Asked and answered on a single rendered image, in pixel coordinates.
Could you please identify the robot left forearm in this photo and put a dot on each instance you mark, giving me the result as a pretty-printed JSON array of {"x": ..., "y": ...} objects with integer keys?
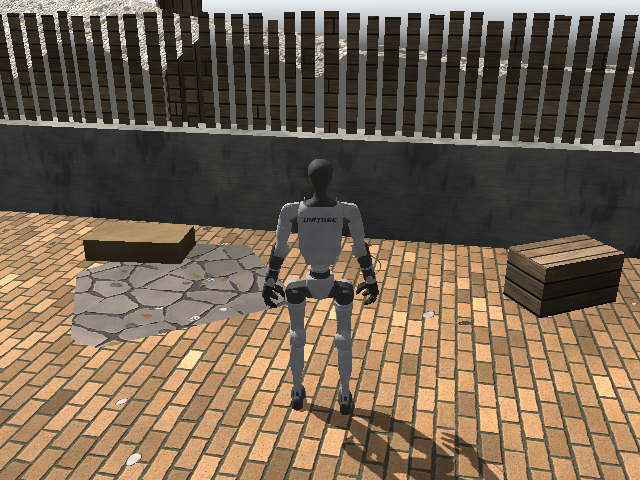
[{"x": 273, "y": 268}]

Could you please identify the robot right hand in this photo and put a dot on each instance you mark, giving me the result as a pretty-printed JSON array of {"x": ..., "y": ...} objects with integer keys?
[{"x": 371, "y": 289}]

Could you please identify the right robot upper arm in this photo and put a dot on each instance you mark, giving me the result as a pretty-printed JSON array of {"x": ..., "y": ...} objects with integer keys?
[{"x": 351, "y": 212}]

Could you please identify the robot right forearm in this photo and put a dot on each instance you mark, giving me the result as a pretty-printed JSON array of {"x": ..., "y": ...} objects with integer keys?
[{"x": 366, "y": 267}]

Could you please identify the left robot thigh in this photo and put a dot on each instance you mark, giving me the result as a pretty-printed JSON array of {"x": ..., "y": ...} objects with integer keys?
[{"x": 296, "y": 301}]

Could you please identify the robot left hand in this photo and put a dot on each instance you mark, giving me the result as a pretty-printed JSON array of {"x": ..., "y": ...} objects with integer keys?
[{"x": 267, "y": 293}]

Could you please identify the left robot upper arm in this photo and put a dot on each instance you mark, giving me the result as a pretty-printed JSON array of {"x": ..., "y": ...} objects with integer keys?
[{"x": 288, "y": 212}]

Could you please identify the right robot shin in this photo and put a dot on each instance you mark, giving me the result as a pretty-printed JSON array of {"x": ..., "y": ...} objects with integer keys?
[{"x": 345, "y": 368}]

